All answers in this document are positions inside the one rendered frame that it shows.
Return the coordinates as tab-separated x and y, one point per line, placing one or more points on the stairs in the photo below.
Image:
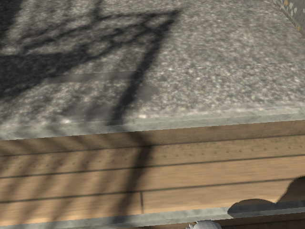
145	182

